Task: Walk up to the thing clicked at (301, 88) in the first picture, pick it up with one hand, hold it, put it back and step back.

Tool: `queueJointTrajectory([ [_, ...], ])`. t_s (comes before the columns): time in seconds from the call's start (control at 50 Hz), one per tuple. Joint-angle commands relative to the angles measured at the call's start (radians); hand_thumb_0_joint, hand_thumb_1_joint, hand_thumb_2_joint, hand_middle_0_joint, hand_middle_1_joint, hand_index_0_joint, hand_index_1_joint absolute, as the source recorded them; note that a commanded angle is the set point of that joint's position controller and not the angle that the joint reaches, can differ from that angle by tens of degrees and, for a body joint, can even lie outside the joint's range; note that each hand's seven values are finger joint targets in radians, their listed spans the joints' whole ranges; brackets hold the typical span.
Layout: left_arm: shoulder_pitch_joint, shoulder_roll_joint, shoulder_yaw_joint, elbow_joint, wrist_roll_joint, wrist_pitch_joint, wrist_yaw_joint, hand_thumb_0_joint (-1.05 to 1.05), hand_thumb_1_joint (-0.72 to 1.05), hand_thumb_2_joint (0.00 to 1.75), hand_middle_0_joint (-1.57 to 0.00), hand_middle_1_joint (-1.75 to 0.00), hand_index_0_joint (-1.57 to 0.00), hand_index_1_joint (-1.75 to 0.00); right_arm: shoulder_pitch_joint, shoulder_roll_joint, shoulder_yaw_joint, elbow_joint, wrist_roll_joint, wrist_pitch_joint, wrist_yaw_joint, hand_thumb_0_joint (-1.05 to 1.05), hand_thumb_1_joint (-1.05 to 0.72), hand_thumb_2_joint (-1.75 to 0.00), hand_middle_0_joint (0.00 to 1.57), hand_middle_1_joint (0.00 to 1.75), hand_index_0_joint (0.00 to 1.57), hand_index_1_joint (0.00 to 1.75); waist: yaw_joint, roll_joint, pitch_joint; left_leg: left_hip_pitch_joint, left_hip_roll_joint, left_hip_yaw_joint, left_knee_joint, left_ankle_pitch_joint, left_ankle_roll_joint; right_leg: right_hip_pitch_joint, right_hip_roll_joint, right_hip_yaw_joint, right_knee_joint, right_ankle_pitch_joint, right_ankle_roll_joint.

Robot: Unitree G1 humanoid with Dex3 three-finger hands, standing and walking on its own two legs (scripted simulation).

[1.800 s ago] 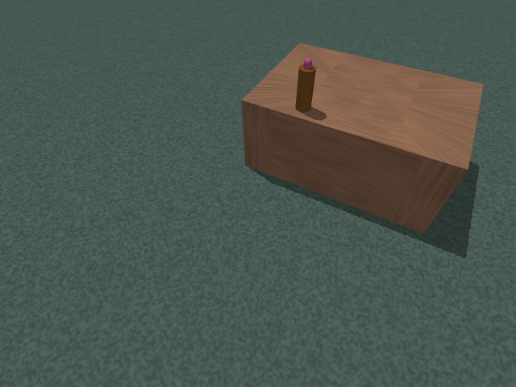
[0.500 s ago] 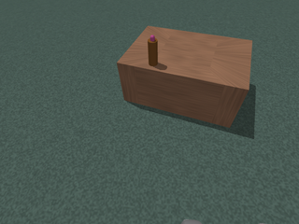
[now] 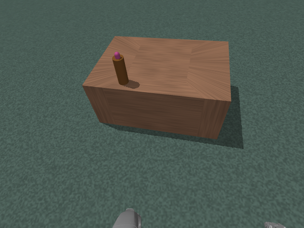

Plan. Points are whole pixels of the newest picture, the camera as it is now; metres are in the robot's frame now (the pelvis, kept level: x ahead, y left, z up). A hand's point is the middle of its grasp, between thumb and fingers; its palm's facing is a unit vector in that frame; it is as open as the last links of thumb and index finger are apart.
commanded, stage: walk up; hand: left
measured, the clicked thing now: (120, 68) +1.04 +0.27 -0.24
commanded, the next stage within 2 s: none
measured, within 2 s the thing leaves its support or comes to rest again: neither
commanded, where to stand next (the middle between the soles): +0.63 +0.16 m, yaw -11 degrees
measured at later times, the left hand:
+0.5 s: hand (71, 159) +0.36 +0.34 -0.13, palm faces -0.16 -0.90 -0.41, open 7.4 cm
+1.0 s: hand (64, 134) +0.48 +0.41 -0.14, palm faces -0.15 -0.87 -0.46, open 7.4 cm
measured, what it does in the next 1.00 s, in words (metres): walks ahead: left foot, then right foot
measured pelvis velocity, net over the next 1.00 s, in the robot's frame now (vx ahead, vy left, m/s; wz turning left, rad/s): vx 0.41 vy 0.12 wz -0.15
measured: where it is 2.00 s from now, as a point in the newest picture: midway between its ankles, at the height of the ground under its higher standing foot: (139, 170)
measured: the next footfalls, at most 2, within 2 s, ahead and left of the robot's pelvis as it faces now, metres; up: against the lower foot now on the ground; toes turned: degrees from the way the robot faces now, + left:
left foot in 0.16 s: +0.26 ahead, +0.17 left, +0.00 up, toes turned +2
right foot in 0.60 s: +0.42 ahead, -0.07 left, +0.00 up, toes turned -11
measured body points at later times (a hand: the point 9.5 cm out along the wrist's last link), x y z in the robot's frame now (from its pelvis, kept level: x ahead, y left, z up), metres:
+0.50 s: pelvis +0.24 +0.07 +0.00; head +0.26 +0.06 +0.44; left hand +0.37 +0.38 -0.10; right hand +0.26 -0.25 -0.12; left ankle +0.22 +0.17 -0.74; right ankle +0.33 -0.08 -0.70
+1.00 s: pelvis +0.41 +0.12 -0.02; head +0.42 +0.10 +0.43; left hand +0.49 +0.45 -0.11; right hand +0.44 -0.23 -0.13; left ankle +0.51 +0.26 -0.73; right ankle +0.38 -0.06 -0.74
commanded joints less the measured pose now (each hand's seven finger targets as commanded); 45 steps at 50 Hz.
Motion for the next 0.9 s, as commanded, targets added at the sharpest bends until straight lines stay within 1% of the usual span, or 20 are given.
queueJointTrajectory([
  [0.0, 0.045, 0.32, 0.095, -0.085, -0.002, -0.033, 0.034, 0.0, 0.9, 0.9, -0.2, -0.3, -0.2, -0.3, -0.187, -0.148, -0.043, -0.154, -0.006, -0.054, -0.002, 0.0, -0.9, -0.9, 0.2, 0.3, 0.2, 0.3, 0.046, -0.15, 0.049, -0.066, -0.004, 0.014, -0.194, 0.035, 0.009, 0.035, -0.242, 0.187, -0.102, 0.257, -0.117],
  [0.04, 0.049, 0.324, 0.09, -0.088, -0.001, -0.027, 0.038, 0.0, 0.9, 0.9, -0.2, -0.3, -0.2, -0.3, -0.197, -0.138, -0.046, -0.158, -0.002, -0.063, -0.001, 0.0, -0.9, -0.9, 0.2, 0.3, 0.2, 0.3, 0.043, -0.179, 0.026, 0.007, -0.033, 0.05, -0.251, 0.043, 0.03, 0.047, -0.231, 0.15, -0.053, 0.428, -0.104],
  [0.1, -0.005, 0.338, 0.083, -0.116, -0.002, -0.021, 0.047, 0.0, 0.9, 0.9, -0.2, -0.3, -0.2, -0.3, -0.106, -0.15, -0.065, -0.136, 0.003, -0.066, -0.002, 0.0, -0.9, -0.9, 0.2, 0.3, 0.2, 0.3, -0.015, -0.171, -0.019, 0.227, -0.064, 0.073, -0.308, 0.039, 0.064, -0.031, -0.245, 0.148, 0.039, 0.468, -0.104],
  [0.14, -0.011, 0.293, 0.067, -0.142, -0.004, -0.021, 0.054, 0.0, 0.9, 0.9, -0.2, -0.3, -0.2, -0.3, 0.172, -0.226, -0.1, -0.069, -0.013, -0.074, -0.016, 0.0, -0.9, -0.9, 0.2, 0.3, 0.2, 0.3, -0.156, -0.021, -0.183, 0.613, -0.066, 0.048, -0.37, 0.023, 0.124, -0.162, -0.152, 0.073, 0.447, 0.497, -0.047],
  [0.16, 0.058, 0.207, 0.037, -0.147, -0.016, -0.022, 0.055, 0.0, 0.9, 0.9, -0.2, -0.3, -0.2, -0.3, 0.269, -0.296, -0.124, -0.063, -0.027, -0.079, -0.027, 0.0, -0.9, -0.9, 0.2, 0.3, 0.2, 0.3, -0.183, 0.185, -0.255, 0.796, 0.116, -0.211, -0.408, -0.098, 0.179, -0.385, -0.049, 0.052, 0.698, 0.171, -0.009],
  [0.18, 0.103, 0.225, 0.041, -0.135, -0.036, -0.018, 0.065, 0.0, 0.9, 0.9, -0.2, -0.3, -0.2, -0.3, 0.247, -0.32, -0.129, -0.083, -0.002, -0.079, -0.032, 0.0, -0.9, -0.9, 0.2, 0.3, 0.2, 0.3, -0.151, 0.216, -0.278, 0.862, 0.304, -0.581, -0.538, -0.133, 0.269, -0.554, 0.066, 0.022, 0.803, -0.224, -0.004],
  [0.2, 0.074, 0.291, 0.049, -0.114, -0.023, -0.011, 0.076, 0.0, 0.9, 0.9, -0.2, -0.3, -0.2, -0.3, 0.189, -0.323, -0.133, -0.098, 0.026, -0.072, -0.033, 0.0, -0.9, -0.9, 0.2, 0.3, 0.2, 0.3, -0.134, 0.15, -0.24, 0.768, 0.343, -0.617, -0.557, -0.219, 0.325, -0.568, -0.025, 0.104, 0.902, -0.235, -0.022],
  [0.28, 0.043, 0.268, 0.046, -0.087, -0.032, -0.013, 0.041, 0.0, 0.9, 0.9, -0.2, -0.3, -0.2, -0.3, 0.064, -0.193, -0.07, -0.141, 0.041, -0.078, -0.046, 0.0, -0.9, -0.9, 0.2, 0.3, 0.2, 0.3, -0.056, 0.027, -0.036, 0.433, 0.141, -0.102, -0.558, 0.237, 0.196, -0.434, -0.094, 0.116, 0.798, -0.036, -0.002],
  [0.38, -0.018, 0.226, 0.039, -0.117, -0.02, 0.003, 0.026, 0.0, 0.9, 0.9, -0.2, -0.3, -0.2, -0.3, 0.08, -0.193, -0.058, -0.164, 0.031, -0.09, -0.045, 0.0, -0.9, -0.9, 0.2, 0.3, 0.2, 0.3, -0.058, 0.063, 0.009, 0.443, 0.115, 0.028, -0.544, 0.354, 0.248, -0.465, -0.112, 0.034, 0.535, 0.011, 0.04],
  [0.42, -0.086, 0.23, 0.047, -0.14, -0.012, 0.002, 0.023, 0.0, 0.9, 0.9, -0.2, -0.3, -0.2, -0.3, 0.084, -0.211, -0.065, -0.178, 0.021, -0.09, -0.04, 0.0, -0.9, -0.9, 0.2, 0.3, 0.2, 0.3, -0.076, 0.062, 0.038, 0.394, 0.165, 0.012, -0.562, 0.314, 0.277, -0.433, -0.141, 0.003, 0.41, 0.017, 0.045],
  [0.54, 0.02, 0.268, 0.079, -0.088, -0.001, -0.02, 0.038, 0.0, 0.9, 0.9, -0.2, -0.3, -0.2, -0.3, 0.049, -0.184, -0.054, -0.224, 0.018, -0.058, -0.024, 0.0, -0.9, -0.9, 0.2, 0.3, 0.2, 0.3, 0.0, -0.046, -0.075, 0.24, 0.073, 0.082, -0.302, 0.105, 0.19, -0.007, -0.068, -0.079, 0.16, 0.206, 0.007],
  [0.56, 0.076, 0.307, 0.097, -0.075, 0.003, -0.025, 0.047, 0.0, 0.9, 0.9, -0.2, -0.3, -0.2, -0.3, 0.079, -0.148, -0.042, -0.225, 0.019, -0.055, -0.021, 0.0, -0.9, -0.9, 0.2, 0.3, 0.2, 0.3, 0.033, -0.142, -0.127, 0.189, 0.018, 0.126, -0.141, 0.09, 0.157, 0.111, -0.073, -0.048, 0.132, 0.161, -0.011],
  [0.58, 0.141, 0.376, 0.123, -0.077, 0.011, -0.03, 0.06, 0.0, 0.9, 0.9, -0.2, -0.3, -0.2, -0.3, 0.135, -0.11, -0.03, -0.228, 0.02, -0.051, -0.02, 0.0, -0.9, -0.9, 0.2, 0.3, 0.2, 0.3, 0.066, -0.302, -0.174, 0.064, -0.076, 0.162, 0.114, -0.092, 0.111, 0.206, -0.226, 0.223, 0.028, -0.018, -0.076],
  [0.6, 0.125, 0.432, 0.124, -0.116, 0.01, -0.034, 0.072, 0.0, 0.9, 0.9, -0.2, -0.3, -0.2, -0.3, 0.179, -0.11, -0.026, -0.225, 0.017, -0.037, -0.021, 0.0, -0.9, -0.9, 0.2, 0.3, 0.2, 0.3, 0.036, -0.354, -0.169, -0.051, -0.138, 0.07, 0.271, -0.391, 0.07, 0.192, -0.458, 0.611, -0.089, -0.12, -0.146],
  [0.62, 0.068, 0.432, 0.117, -0.126, -0.002, -0.026, 0.074, 0.0, 0.9, 0.9, -0.2, -0.3, -0.2, -0.3, 0.161, -0.212, -0.052, -0.212, 0.01, -0.019, -0.027, 0.0, -0.9, -0.9, 0.2, 0.3, 0.2, 0.3, 0.031, -0.24, -0.125, -0.082, -0.095, -0.018, 0.351, -0.398, 0.058, 0.117, -0.512, 0.722, -0.116, -0.221, -0.246],
  [0.64, 0.016, 0.418, 0.111, -0.138, -0.009, -0.023, 0.076, 0.0, 0.9, 0.9, -0.2, -0.3, -0.2, -0.3, 0.138, -0.228, -0.059, -0.2, 0.008, -0.014, -0.034, 0.0, -0.9, -0.9, 0.2, 0.3, 0.2, 0.3, 0.019, -0.209, -0.069, -0.099, -0.061, -0.043, 0.364, -0.414, 0.051, 0.024, -0.506, 0.699, -0.132, -0.271, -0.272],
  [0.7, -0.057, 0.358, 0.089, -0.138, -0.012, -0.027, 0.076, 0.0, 0.9, 0.9, -0.2, -0.3, -0.2, -0.3, 0.159, -0.2, -0.057, -0.152, 0.028, -0.009, -0.029, 0.0, -0.9, -0.9, 0.2, 0.3, 0.2, 0.3, -0.031, -0.187, -0.007, -0.014, -0.019, -0.059, 0.298, -0.246, 0.048, -0.134, -0.342, 0.347, -0.12, -0.089, -0.162],
  [0.72, -0.068, 0.353, 0.084, -0.133, -0.008, -0.029, 0.075, 0.0, 0.9, 0.9, -0.2, -0.3, -0.2, -0.3, 0.171, -0.195, -0.057, -0.145, 0.024, -0.006, -0.024, 0.0, -0.9, -0.9, 0.2, 0.3, 0.2, 0.3, -0.043, -0.217, -0.003, 0.009, -0.024, -0.045, 0.271, -0.206, 0.045, -0.17, -0.309, 0.291, -0.119, -0.056, -0.153],
  [0.78, -0.053, 0.35, 0.084, -0.137, 0.0, -0.039, 0.07, 0.0, 0.9, 0.9, -0.2, -0.3, -0.2, -0.3, 0.162, -0.185, -0.064, -0.14, 0.011, -0.002, -0.013, 0.0, -0.9, -0.9, 0.2, 0.3, 0.2, 0.3, -0.039, -0.206, -0.017, 0.02, -0.013, -0.013, 0.192, -0.131, 0.026, -0.19, -0.288, 0.211, -0.104, 0.006, -0.169],
  [0.88, -0.058, 0.395, 0.102, -0.145, 0.015, -0.043, 0.067, 0.0, 0.9, 0.9, -0.2, -0.3, -0.2, -0.3, 0.07, -0.176, -0.071, -0.168, -0.001, -0.008, 0.007, 0.0, -0.9, -0.9, 0.2, 0.3, 0.2, 0.3, -0.02, -0.258, -0.007, 0.069, 0.027, 0.004, -0.026, -0.122, 0.019, -0.242, -0.295, 0.177, -0.082, -0.133, -0.167],
])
